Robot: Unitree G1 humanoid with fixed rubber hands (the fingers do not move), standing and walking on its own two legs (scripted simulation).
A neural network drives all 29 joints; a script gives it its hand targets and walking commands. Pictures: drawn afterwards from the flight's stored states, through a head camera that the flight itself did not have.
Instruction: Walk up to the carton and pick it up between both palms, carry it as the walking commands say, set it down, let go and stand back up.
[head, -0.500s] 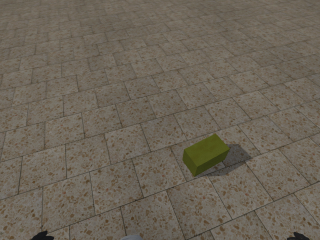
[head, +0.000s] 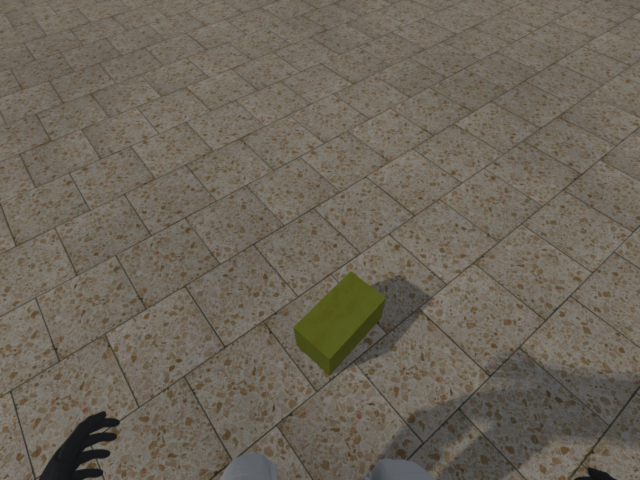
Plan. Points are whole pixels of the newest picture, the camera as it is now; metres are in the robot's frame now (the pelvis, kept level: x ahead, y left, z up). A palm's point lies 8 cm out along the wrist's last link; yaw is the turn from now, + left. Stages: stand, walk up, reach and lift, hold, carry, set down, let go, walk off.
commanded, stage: walk up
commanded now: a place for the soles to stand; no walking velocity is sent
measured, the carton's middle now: (340, 322) +0.61 -0.05 -0.69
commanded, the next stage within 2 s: none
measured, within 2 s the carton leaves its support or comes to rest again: neither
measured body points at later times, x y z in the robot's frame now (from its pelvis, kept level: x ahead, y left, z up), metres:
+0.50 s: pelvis +0.12 +0.00 -0.01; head +0.13 +0.00 +0.44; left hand +0.26 +0.32 -0.10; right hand +0.19 -0.34 -0.10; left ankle +0.15 +0.14 -0.72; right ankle +0.12 -0.11 -0.72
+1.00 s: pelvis +0.13 +0.02 +0.01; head +0.14 +0.00 +0.46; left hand +0.29 +0.34 -0.07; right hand +0.21 -0.35 -0.08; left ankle +0.14 +0.16 -0.68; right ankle +0.12 -0.11 -0.72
